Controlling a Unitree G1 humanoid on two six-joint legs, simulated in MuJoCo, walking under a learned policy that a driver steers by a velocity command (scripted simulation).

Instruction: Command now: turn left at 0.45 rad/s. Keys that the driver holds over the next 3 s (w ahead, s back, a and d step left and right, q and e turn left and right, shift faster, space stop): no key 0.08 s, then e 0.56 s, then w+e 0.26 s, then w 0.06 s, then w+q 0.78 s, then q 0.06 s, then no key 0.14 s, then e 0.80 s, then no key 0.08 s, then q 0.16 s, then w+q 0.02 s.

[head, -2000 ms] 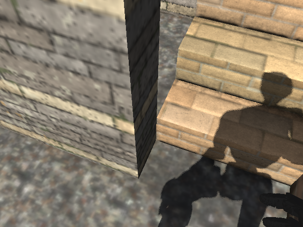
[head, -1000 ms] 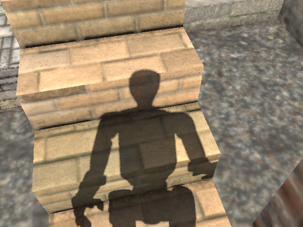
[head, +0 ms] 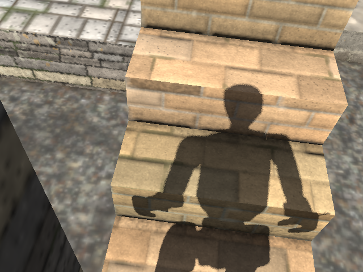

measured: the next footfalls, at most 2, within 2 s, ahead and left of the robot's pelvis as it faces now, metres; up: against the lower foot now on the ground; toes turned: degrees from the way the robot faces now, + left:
right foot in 0.14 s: +0.03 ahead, -0.13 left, +0.00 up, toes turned +5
left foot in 0.52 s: +0.03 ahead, +0.09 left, +0.00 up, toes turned -12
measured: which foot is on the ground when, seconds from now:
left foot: down 0.00-0.24, up 0.26-0.50, down 0.52-0.90, up 0.92-1.00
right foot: up 0.00-0.12, down 0.14-0.58, up 0.60-0.88, down 0.90-1.00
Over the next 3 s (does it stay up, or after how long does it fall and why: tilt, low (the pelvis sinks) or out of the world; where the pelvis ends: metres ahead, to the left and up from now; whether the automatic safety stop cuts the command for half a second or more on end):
stays up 0.06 -0.11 0.00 its command is cut before an obstacle after 1.0 s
